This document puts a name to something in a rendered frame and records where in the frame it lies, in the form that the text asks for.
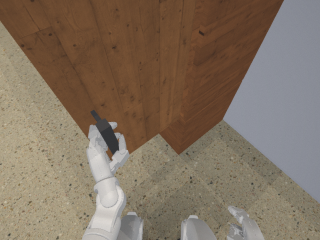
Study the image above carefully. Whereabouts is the right robot hand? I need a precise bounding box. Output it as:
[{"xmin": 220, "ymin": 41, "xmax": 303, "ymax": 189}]
[{"xmin": 227, "ymin": 205, "xmax": 265, "ymax": 240}]

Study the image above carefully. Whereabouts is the handle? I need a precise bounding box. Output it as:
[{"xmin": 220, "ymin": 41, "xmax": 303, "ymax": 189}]
[{"xmin": 90, "ymin": 110, "xmax": 119, "ymax": 155}]

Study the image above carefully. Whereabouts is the left robot shin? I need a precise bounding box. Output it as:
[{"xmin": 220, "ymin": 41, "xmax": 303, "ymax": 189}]
[{"xmin": 127, "ymin": 211, "xmax": 137, "ymax": 216}]

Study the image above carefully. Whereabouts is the left robot forearm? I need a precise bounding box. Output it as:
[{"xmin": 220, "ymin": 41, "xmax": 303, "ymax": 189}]
[{"xmin": 82, "ymin": 176, "xmax": 127, "ymax": 240}]

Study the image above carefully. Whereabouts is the left robot hand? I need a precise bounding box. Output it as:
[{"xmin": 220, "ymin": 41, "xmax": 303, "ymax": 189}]
[{"xmin": 86, "ymin": 122, "xmax": 130, "ymax": 183}]

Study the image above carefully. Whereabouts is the right robot thigh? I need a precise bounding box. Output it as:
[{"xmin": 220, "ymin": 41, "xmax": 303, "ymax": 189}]
[{"xmin": 181, "ymin": 218, "xmax": 217, "ymax": 240}]

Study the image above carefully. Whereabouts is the cupboard door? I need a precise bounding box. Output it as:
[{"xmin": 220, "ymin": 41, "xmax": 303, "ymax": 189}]
[{"xmin": 0, "ymin": 0, "xmax": 197, "ymax": 161}]

